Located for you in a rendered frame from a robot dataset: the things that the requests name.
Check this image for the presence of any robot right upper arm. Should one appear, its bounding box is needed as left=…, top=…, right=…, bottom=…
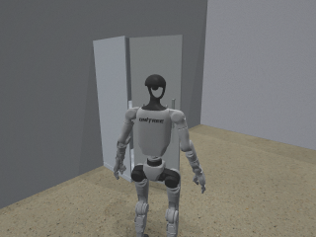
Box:
left=169, top=109, right=192, bottom=152

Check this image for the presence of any robot left upper arm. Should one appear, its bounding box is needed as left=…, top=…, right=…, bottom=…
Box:
left=118, top=107, right=140, bottom=145

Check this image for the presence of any robot torso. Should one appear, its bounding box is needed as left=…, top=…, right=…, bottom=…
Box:
left=136, top=104, right=173, bottom=182

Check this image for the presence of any robot left shin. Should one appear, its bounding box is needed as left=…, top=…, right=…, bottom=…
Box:
left=134, top=201, right=147, bottom=237

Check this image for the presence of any fridge door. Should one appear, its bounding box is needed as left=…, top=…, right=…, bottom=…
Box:
left=129, top=35, right=184, bottom=185

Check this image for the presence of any handle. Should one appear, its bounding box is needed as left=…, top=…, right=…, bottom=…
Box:
left=172, top=99, right=176, bottom=128

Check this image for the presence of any right robot hand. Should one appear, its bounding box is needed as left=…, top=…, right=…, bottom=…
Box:
left=193, top=172, right=206, bottom=194

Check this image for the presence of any left robot forearm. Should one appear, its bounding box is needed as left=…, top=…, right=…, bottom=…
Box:
left=115, top=135, right=127, bottom=164

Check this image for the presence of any right robot forearm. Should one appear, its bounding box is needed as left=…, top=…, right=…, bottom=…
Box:
left=185, top=140, right=203, bottom=176

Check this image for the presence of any left robot hand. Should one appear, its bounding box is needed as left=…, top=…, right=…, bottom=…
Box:
left=114, top=162, right=126, bottom=180

